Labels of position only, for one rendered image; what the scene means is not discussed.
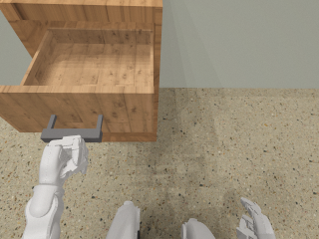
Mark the cabinet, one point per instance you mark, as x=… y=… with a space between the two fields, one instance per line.
x=30 y=20

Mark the right robot thigh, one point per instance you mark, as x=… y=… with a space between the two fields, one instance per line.
x=195 y=230

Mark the drawer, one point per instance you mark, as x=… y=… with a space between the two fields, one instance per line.
x=78 y=74

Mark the handle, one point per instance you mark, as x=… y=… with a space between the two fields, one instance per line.
x=89 y=135

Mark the robot thigh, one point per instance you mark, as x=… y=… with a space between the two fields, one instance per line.
x=125 y=223
x=195 y=230

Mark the left robot thigh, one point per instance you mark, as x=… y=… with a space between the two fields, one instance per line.
x=125 y=223

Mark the left robot forearm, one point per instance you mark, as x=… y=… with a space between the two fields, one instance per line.
x=43 y=212

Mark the right robot hand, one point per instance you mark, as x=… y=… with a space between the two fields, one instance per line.
x=259 y=227

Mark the left robot hand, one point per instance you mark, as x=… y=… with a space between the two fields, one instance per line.
x=70 y=150

